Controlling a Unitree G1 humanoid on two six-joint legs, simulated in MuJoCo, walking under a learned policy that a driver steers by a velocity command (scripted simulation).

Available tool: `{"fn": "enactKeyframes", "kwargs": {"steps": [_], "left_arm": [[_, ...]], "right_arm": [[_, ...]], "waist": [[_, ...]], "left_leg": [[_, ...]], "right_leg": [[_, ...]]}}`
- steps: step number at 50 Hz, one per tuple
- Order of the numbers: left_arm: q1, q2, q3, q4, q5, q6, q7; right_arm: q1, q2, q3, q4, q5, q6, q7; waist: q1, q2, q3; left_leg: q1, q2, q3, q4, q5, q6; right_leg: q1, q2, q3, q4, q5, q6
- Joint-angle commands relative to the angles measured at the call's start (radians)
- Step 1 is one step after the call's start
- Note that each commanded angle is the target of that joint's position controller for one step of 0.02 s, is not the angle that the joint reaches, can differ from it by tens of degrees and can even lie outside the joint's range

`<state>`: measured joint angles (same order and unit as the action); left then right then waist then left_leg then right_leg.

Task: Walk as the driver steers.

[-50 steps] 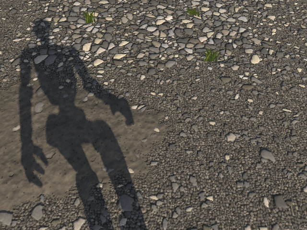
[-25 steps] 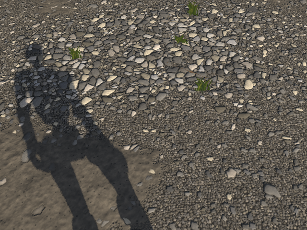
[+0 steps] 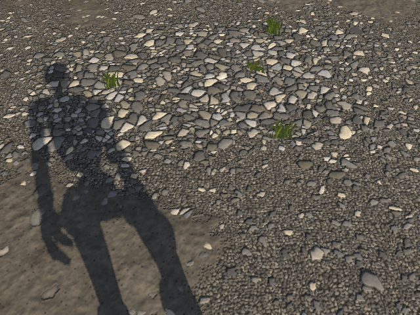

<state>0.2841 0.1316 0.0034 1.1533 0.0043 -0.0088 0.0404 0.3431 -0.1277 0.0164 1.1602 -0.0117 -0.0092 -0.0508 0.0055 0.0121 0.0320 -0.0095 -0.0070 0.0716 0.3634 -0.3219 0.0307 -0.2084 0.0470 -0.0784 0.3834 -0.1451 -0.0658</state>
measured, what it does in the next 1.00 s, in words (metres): lifts its right foot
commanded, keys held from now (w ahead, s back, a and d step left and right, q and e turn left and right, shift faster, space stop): no key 0.70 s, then w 0.30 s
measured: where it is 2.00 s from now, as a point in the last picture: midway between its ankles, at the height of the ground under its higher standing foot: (237, 281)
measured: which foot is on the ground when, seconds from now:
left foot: down 0.00-1.00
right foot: down 0.00-0.78, up 0.80-1.00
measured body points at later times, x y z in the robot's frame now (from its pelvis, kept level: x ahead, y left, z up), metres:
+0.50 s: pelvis +0.00 +0.01 +0.00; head +0.00 +0.01 +0.45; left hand -0.03 +0.21 -0.17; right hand -0.06 -0.19 -0.16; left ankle -0.08 +0.09 -0.74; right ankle +0.04 -0.08 -0.74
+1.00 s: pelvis +0.07 -0.01 -0.01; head +0.08 -0.03 +0.44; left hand +0.12 +0.23 -0.15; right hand -0.08 -0.21 -0.16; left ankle -0.08 +0.09 -0.74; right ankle +0.13 -0.11 -0.72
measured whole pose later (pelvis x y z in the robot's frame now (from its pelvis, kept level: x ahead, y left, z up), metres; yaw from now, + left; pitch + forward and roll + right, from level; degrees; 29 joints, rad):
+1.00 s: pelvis +0.07 -0.01 -0.01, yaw +0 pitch +0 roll +0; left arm 0.24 0.16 0.03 1.05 0.02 -0.05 -0.02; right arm 0.57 -0.16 -0.03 1.18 -0.03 -0.06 -0.03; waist -0.05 0.04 0.01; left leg 0.10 -0.01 0.06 0.30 -0.40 0.03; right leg -0.44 -0.03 -0.09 0.75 -0.36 -0.07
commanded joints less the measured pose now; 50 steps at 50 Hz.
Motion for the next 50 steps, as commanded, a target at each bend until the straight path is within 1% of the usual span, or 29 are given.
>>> {"fn": "enactKeyframes", "kwargs": {"steps": [1,17,35,36,37,38,39,40,41,42,43,44,45,47,49,50], "left_arm": [[0.060,0.072,0.008,-0.003,0.000,-0.003,0.001],[0.095,0.051,-0.002,0.024,-0.001,-0.001,0.000],[0.111,0.037,-0.010,0.036,-0.003,-0.004,0.001],[0.114,0.034,-0.011,0.038,-0.002,-0.002,0.001],[0.103,0.039,-0.008,0.033,-0.002,0.000,-0.001],[0.091,0.047,-0.003,0.023,0.000,0.002,-0.003],[0.071,0.050,0.002,0.010,0.004,0.003,-0.008],[0.033,0.046,0.004,-0.013,0.013,0.001,-0.016],[-0.007,0.036,0.003,-0.041,0.025,-0.004,-0.024],[-0.046,0.035,0.004,-0.069,0.031,-0.011,-0.031],[-0.076,0.048,0.010,-0.093,0.030,-0.020,-0.037],[-0.090,0.059,0.017,-0.110,0.030,-0.030,-0.042],[-0.100,0.065,0.022,-0.125,0.028,-0.040,-0.047],[-0.131,0.073,0.032,-0.156,0.017,-0.055,-0.055],[-0.151,0.071,0.038,-0.185,0.010,-0.059,-0.062],[-0.136,0.066,0.040,-0.191,0.006,-0.059,-0.065]], "right_arm": [[0.098,-0.059,-0.005,0.006,0.000,-0.003,-0.002],[0.149,-0.032,0.004,0.015,0.000,-0.012,-0.002],[0.184,-0.019,0.007,0.012,0.000,-0.019,-0.002],[0.198,-0.018,0.007,0.015,-0.002,-0.019,-0.001],[0.209,-0.029,0.001,0.017,-0.005,-0.018,0.000],[0.220,-0.050,-0.009,0.016,-0.006,-0.015,0.001],[0.232,-0.074,-0.020,0.013,-0.005,-0.012,0.002],[0.251,-0.096,-0.030,0.013,-0.003,-0.010,0.004],[0.261,-0.110,-0.039,0.012,-0.001,-0.011,0.005],[0.276,-0.109,-0.043,0.015,-0.005,-0.016,0.006],[0.292,-0.107,-0.046,0.019,-0.013,-0.023,0.007],[0.301,-0.112,-0.050,0.020,-0.019,-0.032,0.009],[0.305,-0.114,-0.053,0.020,-0.020,-0.041,0.011],[0.295,-0.120,-0.056,0.014,-0.019,-0.055,0.013],[0.276,-0.135,-0.059,0.006,-0.019,-0.064,0.016],[0.258,-0.142,-0.060,0.000,-0.017,-0.067,0.018]], "waist": [[-0.001,-0.004,0.064],[0.004,0.000,0.077],[0.003,0.003,0.075],[-0.002,0.004,0.059],[-0.008,0.011,0.070],[-0.015,0.037,0.087],[-0.029,0.083,0.121],[-0.045,0.116,0.180],[-0.056,0.130,0.239],[-0.066,0.123,0.273],[-0.070,0.101,0.282],[-0.068,0.080,0.275],[-0.065,0.064,0.261],[-0.056,0.052,0.229],[-0.043,0.072,0.201],[-0.028,0.084,0.187]], "left_leg": [[-0.145,0.115,-0.103,-0.085,0.100,0.025],[-0.169,0.117,-0.109,-0.091,0.099,0.029],[-0.154,0.121,-0.111,-0.086,0.175,0.031],[-0.146,0.115,-0.112,-0.098,0.095,0.036],[-0.152,0.108,-0.119,-0.110,-0.009,0.047],[-0.156,0.112,-0.144,-0.126,-0.145,0.068],[-0.156,0.144,-0.206,-0.163,-0.291,0.102],[-0.148,0.208,-0.285,-0.220,-0.409,0.142],[-0.137,0.279,-0.350,-0.264,-0.453,0.179],[-0.120,0.326,-0.388,-0.285,-0.420,0.208],[-0.071,0.344,-0.400,-0.288,-0.346,0.225],[-0.007,0.346,-0.388,-0.278,-0.255,0.232],[0.046,0.338,-0.363,-0.263,-0.159,0.230],[0.085,0.311,-0.297,-0.235,0.014,0.213],[0.049,0.285,-0.231,-0.194,0.157,0.192],[0.005,0.271,-0.197,-0.165,0.218,0.179]], "right_leg": [[0.058,-0.142,0.169,-0.064,0.099,-0.005],[0.046,-0.138,0.166,-0.055,0.070,0.001],[0.037,-0.139,0.155,-0.026,0.111,0.005],[0.038,-0.128,0.149,-0.024,0.046,0.004],[0.018,-0.109,0.135,-0.004,-0.037,0.001],[-0.025,-0.079,0.108,0.043,-0.139,-0.005],[-0.103,-0.042,0.064,0.118,-0.239,-0.007],[-0.212,-0.016,0.017,0.200,-0.282,-0.005],[-0.306,-0.029,-0.013,0.268,-0.281,-0.006],[-0.374,-0.063,-0.010,0.335,-0.270,-0.008],[-0.448,-0.083,0.003,0.390,-0.282,-0.009],[-0.508,-0.100,0.014,0.426,-0.285,-0.008],[-0.541,-0.110,0.019,0.439,-0.275,-0.006],[-0.526,-0.108,0.012,0.406,-0.244,-0.001],[-0.438,-0.086,-0.014,0.357,-0.206,-0.007],[-0.360,-0.069,-0.033,0.326,-0.183,-0.014]]}}
Next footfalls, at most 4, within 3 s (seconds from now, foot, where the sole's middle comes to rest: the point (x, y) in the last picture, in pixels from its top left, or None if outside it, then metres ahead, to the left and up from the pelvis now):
1.06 right None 0.22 -0.12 -0.78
1.60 left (204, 305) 0.56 0.06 -0.78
2.16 right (255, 223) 0.87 -0.13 -0.78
2.72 left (208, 161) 1.18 0.05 -0.78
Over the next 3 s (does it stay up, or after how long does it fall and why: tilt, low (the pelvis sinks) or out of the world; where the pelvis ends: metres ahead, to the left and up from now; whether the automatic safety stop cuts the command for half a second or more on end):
stays up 1.16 -0.01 0.01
